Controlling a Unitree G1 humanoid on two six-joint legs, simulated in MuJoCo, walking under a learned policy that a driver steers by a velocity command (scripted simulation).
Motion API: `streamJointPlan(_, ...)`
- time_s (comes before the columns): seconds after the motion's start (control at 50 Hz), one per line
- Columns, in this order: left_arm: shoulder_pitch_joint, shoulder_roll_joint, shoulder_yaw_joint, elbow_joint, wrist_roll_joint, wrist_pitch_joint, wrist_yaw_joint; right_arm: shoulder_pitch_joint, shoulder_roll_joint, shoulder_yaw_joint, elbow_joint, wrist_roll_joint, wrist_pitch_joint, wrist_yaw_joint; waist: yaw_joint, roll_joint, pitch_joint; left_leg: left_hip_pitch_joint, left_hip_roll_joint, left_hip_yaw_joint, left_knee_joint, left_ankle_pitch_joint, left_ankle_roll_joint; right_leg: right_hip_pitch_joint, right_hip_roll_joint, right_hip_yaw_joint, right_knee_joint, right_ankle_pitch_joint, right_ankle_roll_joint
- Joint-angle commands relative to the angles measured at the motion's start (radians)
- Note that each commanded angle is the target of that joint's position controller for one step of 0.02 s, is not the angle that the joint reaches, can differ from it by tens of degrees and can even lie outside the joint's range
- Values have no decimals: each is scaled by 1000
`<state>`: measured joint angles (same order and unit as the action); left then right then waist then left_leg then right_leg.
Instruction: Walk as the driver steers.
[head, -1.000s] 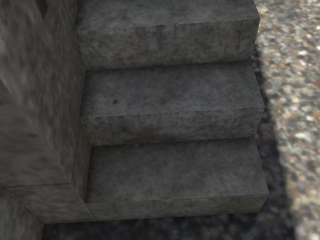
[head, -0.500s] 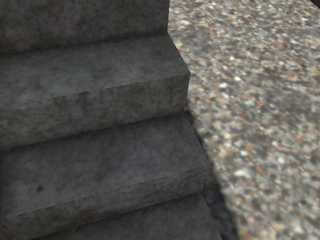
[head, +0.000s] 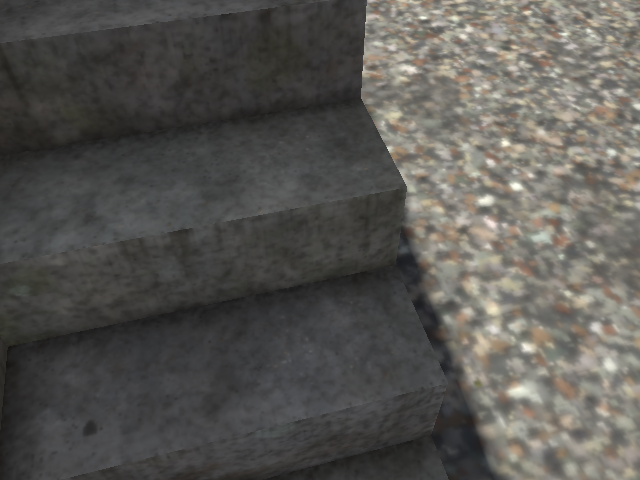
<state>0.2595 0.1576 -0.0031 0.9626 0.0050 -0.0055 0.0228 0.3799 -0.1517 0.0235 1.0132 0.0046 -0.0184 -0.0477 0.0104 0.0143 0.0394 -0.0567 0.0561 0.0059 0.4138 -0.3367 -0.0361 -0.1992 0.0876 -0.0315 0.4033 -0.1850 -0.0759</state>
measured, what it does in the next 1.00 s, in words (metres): stands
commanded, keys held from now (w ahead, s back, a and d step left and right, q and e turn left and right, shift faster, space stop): no key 1.00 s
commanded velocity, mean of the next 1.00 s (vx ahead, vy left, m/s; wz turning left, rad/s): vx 0.01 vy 0.00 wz -0.01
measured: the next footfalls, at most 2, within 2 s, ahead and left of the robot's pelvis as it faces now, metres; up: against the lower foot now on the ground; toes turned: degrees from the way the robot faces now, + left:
right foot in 1.72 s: -0.09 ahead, -0.10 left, +0.00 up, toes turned +2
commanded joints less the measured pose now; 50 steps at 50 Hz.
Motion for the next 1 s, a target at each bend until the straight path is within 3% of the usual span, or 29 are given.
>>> streamJointPlan(0.02, -49, 106, 38, -75, -29, 41, 8, 86, -133, -35, 28, -25, -20, 34, -7, -20, -31, -155, 18, -14, -74, 160, 13, 147, -111, 126, -9, 363, -5)
streamJointPlan(0.08, -5, 101, 47, -74, -15, 70, 20, 64, -93, -32, 61, -8, -31, 47, 5, 17, -27, -172, 18, -14, -86, 177, 12, 158, -120, 132, -11, 349, -15)
streamJointPlan(0.18, 0, 93, 54, -74, -11, 79, 25, 36, -103, -40, 90, -10, -32, 40, 1, 0, -4, -179, 21, -20, -107, 141, 17, 138, -118, 131, -30, 289, -11)
streamJointPlan(0.36, 7, 97, 59, -73, -8, 69, 21, -7, -120, -49, 118, -10, -37, 37, -3, -5, 12, -189, 30, -33, -132, 75, 21, 116, -120, 130, -67, 188, -2)
streamJointPlan(0.62, 20, 79, 57, -74, -7, 53, 21, -10, -111, -58, 145, -7, -28, 28, -11, -12, 11, -188, 25, -32, -126, 40, 17, 85, -119, 138, -99, 91, 4)
streamJointPlan(0.7, 25, 88, 60, -68, -9, 65, 30, -10, -102, -60, 130, -18, -26, 29, -32, -9, 23, -180, 26, -27, -114, 38, 6, 57, -128, 166, -130, 19, 1)
streamJointPlan(0.9, 38, 87, 65, -82, -9, 69, 35, 2, -115, -65, 123, -10, -32, 30, -27, -14, -5, -194, 37, -34, -108, 56, 1, 117, -129, 164, -123, 125, 4)
streamJointPlan(0.92, 30, 81, 65, -90, -4, 61, 30, 13, -125, -69, 141, 1, -35, 30, -13, -21, -20, -201, 37, -37, -110, 59, 5, 133, -129, 151, -117, 146, 3)
streamJointPlan(1.0, 33, 82, 66, -88, -7, 56, 25, 10, -119, -69, 145, -2, -36, 30, -11, -16, -14, -195, 38, -34, -108, 60, 2, 127, -129, 156, -115, 171, 4)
